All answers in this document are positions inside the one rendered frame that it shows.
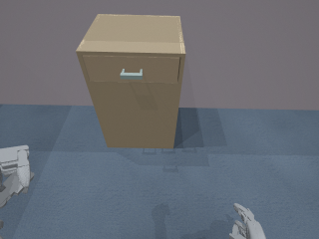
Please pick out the cabinet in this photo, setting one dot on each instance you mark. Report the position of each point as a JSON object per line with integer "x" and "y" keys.
{"x": 134, "y": 114}

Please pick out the left robot hand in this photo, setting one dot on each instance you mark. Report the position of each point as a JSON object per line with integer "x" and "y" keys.
{"x": 15, "y": 165}

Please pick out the right robot hand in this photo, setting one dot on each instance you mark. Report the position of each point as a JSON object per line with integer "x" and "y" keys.
{"x": 252, "y": 228}

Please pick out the drawer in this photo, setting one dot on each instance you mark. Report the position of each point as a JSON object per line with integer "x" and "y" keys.
{"x": 109, "y": 68}

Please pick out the handle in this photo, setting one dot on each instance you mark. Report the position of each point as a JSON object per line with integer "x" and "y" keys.
{"x": 131, "y": 76}

